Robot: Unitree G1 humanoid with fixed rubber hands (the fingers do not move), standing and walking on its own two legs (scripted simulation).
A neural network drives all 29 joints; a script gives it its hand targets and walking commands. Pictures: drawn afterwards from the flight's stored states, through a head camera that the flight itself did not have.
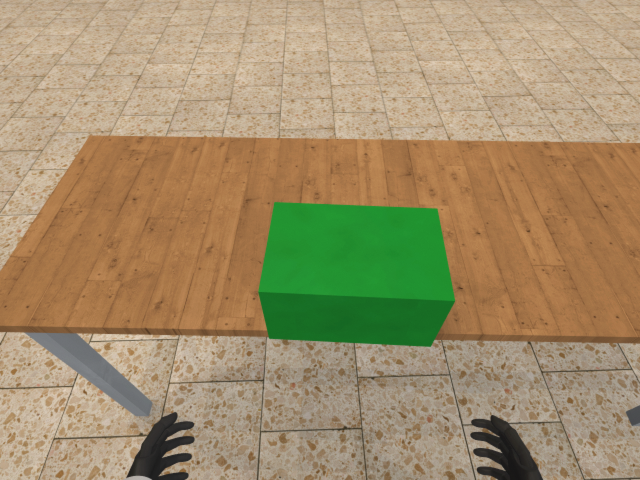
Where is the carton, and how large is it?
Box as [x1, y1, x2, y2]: [258, 202, 454, 346]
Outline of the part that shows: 274,202 258,290 269,338 430,346 454,302 451,281 436,208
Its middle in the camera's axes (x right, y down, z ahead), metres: +0.05 +0.06 +0.62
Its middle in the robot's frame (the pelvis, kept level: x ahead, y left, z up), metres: +0.42 +0.00 -0.04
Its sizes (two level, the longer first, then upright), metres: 0.259 0.167 0.144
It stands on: a table, 0.66 m high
